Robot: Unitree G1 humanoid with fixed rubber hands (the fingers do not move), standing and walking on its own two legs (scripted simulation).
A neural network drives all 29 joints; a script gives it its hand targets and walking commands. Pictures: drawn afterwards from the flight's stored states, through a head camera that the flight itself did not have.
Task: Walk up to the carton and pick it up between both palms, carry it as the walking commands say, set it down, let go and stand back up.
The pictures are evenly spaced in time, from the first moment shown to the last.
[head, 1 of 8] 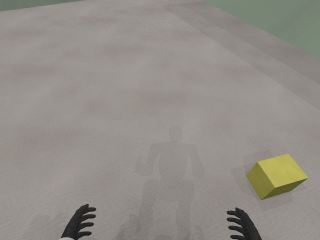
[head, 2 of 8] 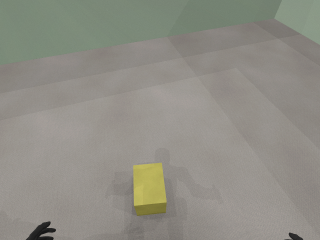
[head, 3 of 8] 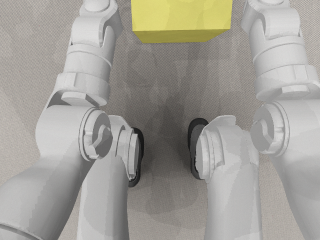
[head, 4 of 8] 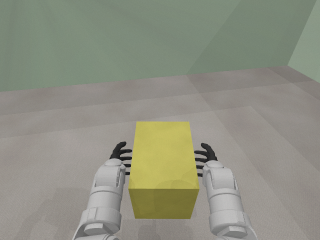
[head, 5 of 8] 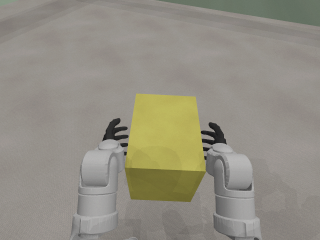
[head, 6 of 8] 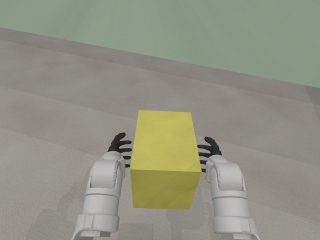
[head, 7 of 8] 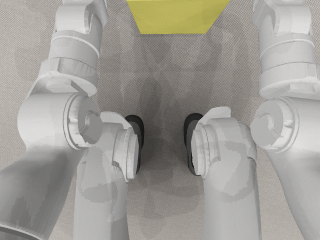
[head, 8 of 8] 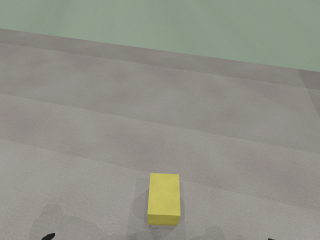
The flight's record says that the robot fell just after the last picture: no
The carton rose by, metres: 0.72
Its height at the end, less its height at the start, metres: +0.00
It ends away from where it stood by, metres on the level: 2.71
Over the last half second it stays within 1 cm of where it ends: yes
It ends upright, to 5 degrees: yes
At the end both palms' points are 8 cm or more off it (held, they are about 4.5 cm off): yes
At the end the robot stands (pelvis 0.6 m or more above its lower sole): yes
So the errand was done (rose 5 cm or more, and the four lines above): yes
